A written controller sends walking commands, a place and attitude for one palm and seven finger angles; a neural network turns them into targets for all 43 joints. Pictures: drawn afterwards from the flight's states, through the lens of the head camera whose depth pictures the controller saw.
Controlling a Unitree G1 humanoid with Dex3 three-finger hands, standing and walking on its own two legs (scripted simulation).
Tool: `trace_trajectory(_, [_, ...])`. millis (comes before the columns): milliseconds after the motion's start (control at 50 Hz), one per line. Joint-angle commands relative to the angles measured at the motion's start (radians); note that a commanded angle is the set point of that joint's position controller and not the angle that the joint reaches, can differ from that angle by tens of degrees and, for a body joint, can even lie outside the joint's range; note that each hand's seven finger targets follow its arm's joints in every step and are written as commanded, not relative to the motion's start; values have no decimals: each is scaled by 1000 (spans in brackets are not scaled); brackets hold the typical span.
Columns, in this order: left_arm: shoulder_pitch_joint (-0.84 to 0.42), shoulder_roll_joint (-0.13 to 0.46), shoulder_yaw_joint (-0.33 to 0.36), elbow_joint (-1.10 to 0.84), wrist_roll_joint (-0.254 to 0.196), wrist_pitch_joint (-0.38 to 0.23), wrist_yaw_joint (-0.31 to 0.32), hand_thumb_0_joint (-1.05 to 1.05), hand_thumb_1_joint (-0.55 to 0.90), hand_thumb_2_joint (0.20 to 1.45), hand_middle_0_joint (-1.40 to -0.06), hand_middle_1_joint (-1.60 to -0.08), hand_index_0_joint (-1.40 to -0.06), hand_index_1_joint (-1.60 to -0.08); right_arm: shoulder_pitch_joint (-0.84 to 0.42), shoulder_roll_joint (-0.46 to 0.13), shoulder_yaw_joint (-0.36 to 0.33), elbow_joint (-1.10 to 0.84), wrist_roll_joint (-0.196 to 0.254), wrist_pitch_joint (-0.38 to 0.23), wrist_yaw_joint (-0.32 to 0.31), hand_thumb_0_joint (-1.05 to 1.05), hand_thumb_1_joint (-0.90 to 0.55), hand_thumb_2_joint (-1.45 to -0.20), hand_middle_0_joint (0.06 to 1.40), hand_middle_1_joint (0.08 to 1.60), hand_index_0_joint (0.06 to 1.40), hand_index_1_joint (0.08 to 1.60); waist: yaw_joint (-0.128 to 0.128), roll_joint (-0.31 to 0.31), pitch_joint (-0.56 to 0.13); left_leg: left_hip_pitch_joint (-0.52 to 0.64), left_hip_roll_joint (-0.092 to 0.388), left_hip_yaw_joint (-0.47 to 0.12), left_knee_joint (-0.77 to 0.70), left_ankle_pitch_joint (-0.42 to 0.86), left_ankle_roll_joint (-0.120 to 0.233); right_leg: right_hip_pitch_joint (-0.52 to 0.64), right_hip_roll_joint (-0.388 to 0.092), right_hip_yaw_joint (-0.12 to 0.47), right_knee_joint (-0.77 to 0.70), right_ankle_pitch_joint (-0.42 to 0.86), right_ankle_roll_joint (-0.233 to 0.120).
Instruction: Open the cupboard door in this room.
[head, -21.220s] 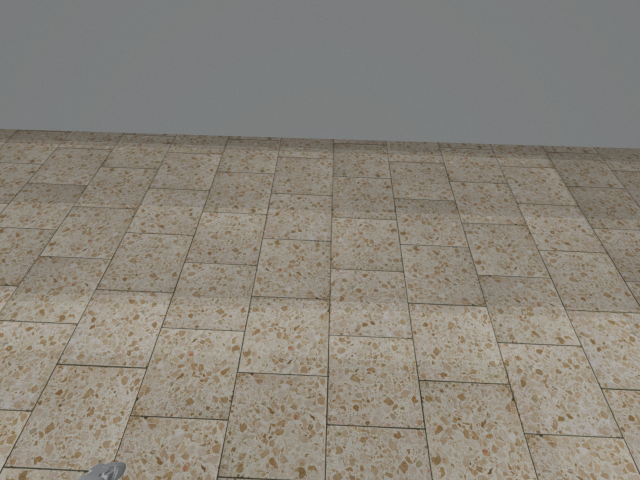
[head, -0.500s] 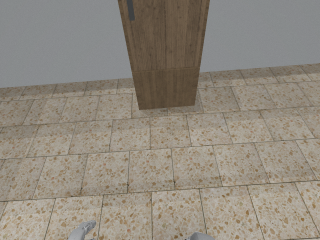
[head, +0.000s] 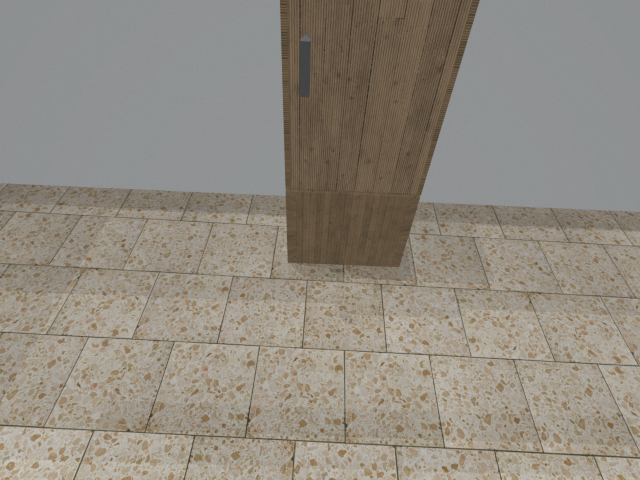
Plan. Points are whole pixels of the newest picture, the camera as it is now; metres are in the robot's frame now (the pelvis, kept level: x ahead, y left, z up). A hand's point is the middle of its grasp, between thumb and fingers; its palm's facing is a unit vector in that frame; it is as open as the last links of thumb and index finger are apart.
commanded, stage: stand and wait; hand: left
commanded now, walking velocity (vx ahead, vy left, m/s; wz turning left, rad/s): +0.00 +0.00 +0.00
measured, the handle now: (305, 65) +1.03 +0.12 +0.07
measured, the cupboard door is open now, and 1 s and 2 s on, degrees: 0 0 0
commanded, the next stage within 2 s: look at it before walking up in 0.32 s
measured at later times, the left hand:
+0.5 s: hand out of the picture +0.01 +0.16 -0.18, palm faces +0.01 -0.99 -0.16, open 7.4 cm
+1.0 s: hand out of the picture -0.01 +0.16 -0.18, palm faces +0.02 -0.99 -0.15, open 7.4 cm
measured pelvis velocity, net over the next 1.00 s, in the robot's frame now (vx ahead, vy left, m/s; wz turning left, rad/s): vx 0.02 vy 0.01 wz -0.02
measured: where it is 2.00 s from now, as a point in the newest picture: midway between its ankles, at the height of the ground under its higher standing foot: outside the picture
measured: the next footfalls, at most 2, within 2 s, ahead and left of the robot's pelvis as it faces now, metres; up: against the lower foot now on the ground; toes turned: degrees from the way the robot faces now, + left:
left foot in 1.98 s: +0.31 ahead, +0.03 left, +0.00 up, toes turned -22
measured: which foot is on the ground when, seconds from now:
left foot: down 0.00-1.00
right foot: down 0.00-1.00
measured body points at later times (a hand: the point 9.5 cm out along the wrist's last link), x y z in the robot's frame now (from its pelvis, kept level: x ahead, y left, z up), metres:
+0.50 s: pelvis +0.02 +0.01 +0.00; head +0.03 +0.01 +0.45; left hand +0.01 +0.21 -0.17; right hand -0.01 -0.19 -0.16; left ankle +0.01 +0.11 -0.74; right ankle -0.01 -0.11 -0.74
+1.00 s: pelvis +0.02 +0.01 +0.00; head +0.02 +0.01 +0.45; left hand -0.01 +0.21 -0.17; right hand -0.01 -0.20 -0.16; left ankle +0.01 +0.11 -0.74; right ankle -0.01 -0.11 -0.74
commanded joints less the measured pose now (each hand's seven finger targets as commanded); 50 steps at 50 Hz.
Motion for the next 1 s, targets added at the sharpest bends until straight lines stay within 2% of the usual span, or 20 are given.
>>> trace_trajectory(0, [50, 67, 1, -11, 1, -23, 3, 0, 900, 900, -200, -300, -200, -300, 75, -75, -1, -9, 5, -9, -2, 0, -900, -900, 200, 300, 200, 300, -21, 26, 35, 28, 108, -92, -99, 150, 4, -28, -108, 118, -86, 137, 8])
trace_trajectory(200, [119, 40, -2, 17, 2, -20, 14, 0, 900, 900, -200, -300, -200, -300, 114, -60, 3, 25, 7, -13, -9, 0, -900, -900, 200, 300, 200, 300, -19, 17, 43, 39, 98, -85, -94, 196, 20, -10, -110, 112, -68, 164, 7])
trace_trajectory(380, [131, 22, 0, 11, 1, -16, 21, 0, 900, 900, -200, -300, -200, -300, 150, -29, 2, 50, 7, -11, -11, 0, -900, -900, 200, 300, 200, 300, -14, 10, 82, 7, 92, -83, -90, 165, 23, -18, -105, 109, -55, 145, 3])
trace_trajectory(580, [133, 16, 1, 1, 3, -15, 22, 0, 900, 900, -200, -300, -200, -300, 172, -9, -1, 54, 7, -12, -12, 0, -900, -900, 200, 300, 200, 300, -15, 18, 96, -4, 88, -81, -86, 161, 26, -24, -103, 113, -50, 150, 0])
trace_trajectory(700, [133, 20, 1, -3, 3, -17, 23, 0, 900, 900, -200, -300, -200, -300, 172, -14, -3, 51, 6, -12, -11, 0, -900, -900, 200, 300, 200, 300, -17, 19, 79, 12, 88, -79, -81, 165, 25, -23, -102, 115, -50, 158, 0])
trace_trajectory(880, [132, 22, 0, -3, 5, -17, 22, 0, 900, 900, -200, -300, -200, -300, 156, -22, -5, 44, 8, -9, -9, 0, -900, -900, 200, 300, 200, 300, -20, 26, 107, 5, 83, -82, -90, 107, 23, -45, -101, 123, -69, 111, 0])
trace_trajectory(980, [134, 26, 0, -3, 5, -19, 20, 0, 900, 900, -200, -300, -200, -300, 152, -27, -7, 39, 7, -9, -9, 0, -900, -900, 200, 300, 200, 300, -20, 16, 96, 7, 83, -81, -89, 97, 23, -46, -101, 125, -70, 106, -1])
